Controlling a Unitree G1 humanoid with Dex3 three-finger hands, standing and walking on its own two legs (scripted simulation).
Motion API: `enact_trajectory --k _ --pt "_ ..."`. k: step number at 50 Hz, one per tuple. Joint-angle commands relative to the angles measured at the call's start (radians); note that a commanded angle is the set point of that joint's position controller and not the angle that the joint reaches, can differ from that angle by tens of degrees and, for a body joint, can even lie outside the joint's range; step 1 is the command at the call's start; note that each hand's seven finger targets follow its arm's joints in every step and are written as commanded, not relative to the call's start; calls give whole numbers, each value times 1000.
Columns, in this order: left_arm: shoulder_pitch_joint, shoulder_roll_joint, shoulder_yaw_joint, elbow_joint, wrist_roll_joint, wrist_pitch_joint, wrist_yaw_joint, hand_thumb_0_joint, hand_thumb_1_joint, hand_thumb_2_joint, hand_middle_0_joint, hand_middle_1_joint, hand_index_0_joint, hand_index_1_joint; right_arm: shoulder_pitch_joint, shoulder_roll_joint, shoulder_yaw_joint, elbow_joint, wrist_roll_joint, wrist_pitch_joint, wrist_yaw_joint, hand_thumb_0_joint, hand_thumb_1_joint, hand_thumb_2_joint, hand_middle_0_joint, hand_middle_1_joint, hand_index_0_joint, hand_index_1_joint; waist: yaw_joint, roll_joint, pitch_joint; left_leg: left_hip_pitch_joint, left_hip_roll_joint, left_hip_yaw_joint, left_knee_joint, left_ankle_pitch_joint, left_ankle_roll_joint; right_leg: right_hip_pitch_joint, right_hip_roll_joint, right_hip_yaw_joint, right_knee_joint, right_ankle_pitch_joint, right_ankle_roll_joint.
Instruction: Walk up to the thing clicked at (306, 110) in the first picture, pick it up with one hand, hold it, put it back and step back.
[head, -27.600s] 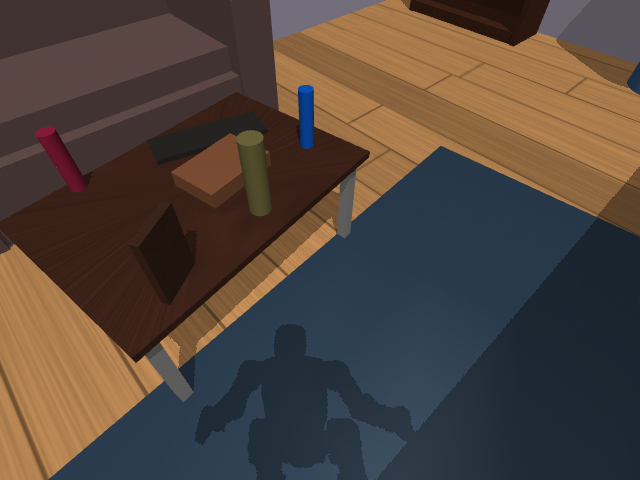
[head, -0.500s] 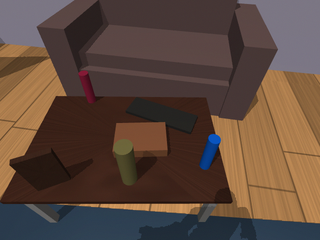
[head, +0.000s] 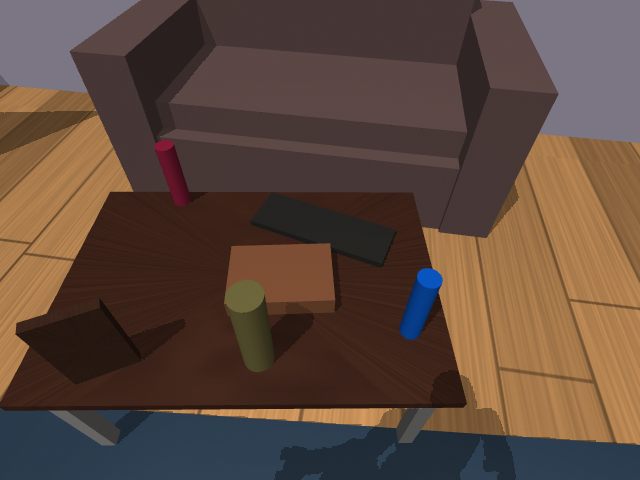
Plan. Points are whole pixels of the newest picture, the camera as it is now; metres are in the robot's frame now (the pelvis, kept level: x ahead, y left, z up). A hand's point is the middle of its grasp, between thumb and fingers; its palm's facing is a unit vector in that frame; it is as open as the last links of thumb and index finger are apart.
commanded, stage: stand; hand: right
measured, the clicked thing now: (418, 306) +0.52 -0.21 -0.25
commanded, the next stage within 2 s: step back in 0.54 s
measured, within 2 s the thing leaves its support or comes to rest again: neither
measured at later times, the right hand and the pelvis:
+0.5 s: hand out of the picture +0.07 -0.25 -0.16, palm faces -0.02 +0.94 -0.35, open 7.4 cm; pelvis +0.00 +0.00 +0.00, yaw +0 degrees
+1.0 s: hand out of the picture +0.00 -0.27 -0.18, palm faces -0.05 +0.90 -0.43, open 7.4 cm; pelvis -0.08 +0.02 -0.03, yaw +2 degrees
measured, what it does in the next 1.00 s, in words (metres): steps on the spot: left foot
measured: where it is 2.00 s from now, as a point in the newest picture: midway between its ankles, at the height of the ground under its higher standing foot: outside the picture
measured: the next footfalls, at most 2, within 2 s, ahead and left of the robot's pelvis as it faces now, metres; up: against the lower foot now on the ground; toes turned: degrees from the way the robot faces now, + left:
left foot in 1.00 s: -0.08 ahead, +0.13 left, +0.00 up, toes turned -1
right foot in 1.36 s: -0.12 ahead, -0.10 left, +0.00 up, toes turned +1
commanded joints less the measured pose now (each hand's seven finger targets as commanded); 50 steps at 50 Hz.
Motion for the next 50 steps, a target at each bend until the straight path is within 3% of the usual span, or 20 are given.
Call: enact_trajectory --k 1,26,27,30,33,35,36,37,38,39,40,41,43,45,46,47,48,49,50 --pt "-31 213 41 -58 2 -26 16 0 900 900 -200 -300 -200 -301 -26 -215 -34 -54 3 -23 -12 0 -900 -900 200 300 200 300 3 0 -80 8 106 -77 -58 144 32 28 -102 69 -38 153 -43" --pt "-22 210 42 -69 2 -21 13 0 900 900 -200 -300 -200 -300 -36 -225 -38 -60 3 -23 -11 0 -900 -900 200 300 200 300 13 19 -72 3 108 -86 -71 106 35 20 -102 60 -49 108 -47" --pt "-45 281 85 -103 -14 -11 17 0 900 900 -200 -300 -200 -300 -56 -283 -67 -78 8 -4 -5 0 -900 -900 200 300 200 300 9 6 27 -70 100 -105 15 287 73 -75 -71 61 61 251 -43" --pt "-13 244 87 -142 -17 -2 24 0 900 900 -200 -300 -200 -300 -30 -279 -83 -122 22 11 -1 0 -900 -900 200 300 200 300 2 48 -93 -26 143 -106 73 449 134 -59 -32 9 185 256 -55" --pt "-13 229 85 -180 -7 12 23 0 900 900 -200 -300 -200 -300 -45 -290 -104 -169 20 29 -2 0 -900 -900 200 300 200 300 -3 95 -128 -93 157 -124 108 336 170 -62 -15 7 273 168 -73" --pt "18 238 89 -197 -3 16 24 0 900 900 -200 -300 -200 -300 -64 -276 -106 -198 23 39 -2 0 -900 -900 200 300 200 300 16 75 -142 -112 125 -102 193 244 167 -94 -45 49 253 146 -105" --pt "13 263 95 -212 3 14 23 0 900 900 -200 -300 -200 -300 -60 -263 -105 -213 25 44 -1 0 -900 -900 200 300 200 300 14 15 -148 -134 69 -73 280 178 143 -99 -95 113 204 192 -138" --pt "10 300 107 -224 4 13 22 0 900 900 -200 -300 -200 -300 -59 -235 -99 -221 26 49 -1 0 -900 -900 200 300 200 300 23 -61 -136 -160 -7 -33 395 63 99 -126 -177 210 127 248 -195" --pt "-16 346 119 -241 10 13 23 0 900 900 -200 -300 -200 -300 -50 -207 -95 -228 22 56 1 0 -900 -900 200 300 200 300 31 -188 -108 -195 -108 0 574 -176 62 -175 -296 338 25 290 -275" --pt "-33 367 125 -270 26 9 27 0 900 900 -200 -300 -200 -300 -32 -212 -99 -242 14 66 1 0 -900 -900 200 300 200 300 34 -224 -98 -248 -118 -67 733 -395 60 -194 -370 418 -3 299 -340" --pt "-68 366 128 -293 33 7 32 0 900 900 -200 -300 -200 -300 -1 -225 -103 -245 16 72 3 0 -900 -900 200 300 200 300 13 -186 -95 -240 -93 -146 829 -402 65 -243 -363 375 23 286 -342" --pt "-115 329 122 -309 32 8 36 0 900 900 -200 -300 -200 -300 45 -232 -106 -235 29 70 5 0 -900 -900 200 300 200 300 -17 -163 -100 -243 -81 -157 841 -365 65 -229 -308 295 60 272 -318" --pt "-146 309 116 -337 41 12 44 0 900 900 -200 -300 -200 -300 97 -240 -108 -237 35 61 1 0 -900 -900 200 300 200 300 -29 -199 -131 -243 -49 -125 737 -328 52 -188 -255 234 109 252 -262" --pt "-98 295 116 -347 45 19 43 0 900 900 -200 -300 -200 -300 94 -237 -102 -236 17 56 1 0 -900 -900 200 300 200 300 10 -180 -146 -268 -52 -73 562 -338 36 -93 -235 217 151 259 -245" --pt "-73 297 118 -354 42 24 44 0 900 900 -200 -300 -200 -300 102 -226 -99 -246 8 52 0 0 -900 -900 200 300 200 300 15 -198 -157 -276 -32 -75 417 -318 40 -32 -241 233 180 284 -234" --pt "-77 302 120 -363 31 30 42 0 900 900 -200 -300 -200 -300 130 -223 -102 -241 0 45 -2 0 -900 -900 200 300 200 300 2 -196 -167 -232 -28 -59 276 -246 43 -16 -233 222 232 320 -216" --pt "-64 296 117 -361 17 40 36 0 900 900 -200 -300 -200 -300 135 -214 -104 -231 -11 36 -4 0 -900 -900 200 300 200 300 -6 -157 -159 -170 -58 0 114 -115 42 -35 -192 181 289 331 -194" --pt "-45 276 111 -367 7 49 31 0 900 900 -200 -300 -200 -300 139 -232 -112 -234 -29 28 -8 0 -900 -900 200 300 200 300 -9 -91 -151 -83 -22 -52 58 38 46 -139 -141 143 357 230 -145" --pt "-11 215 99 -386 1 52 30 0 900 900 -200 -300 -200 -300 115 -332 -137 -257 -49 23 -9 0 -900 -900 200 300 200 300 13 141 -144 5 197 -344 21 245 107 -334 15 69 508 -60 -84"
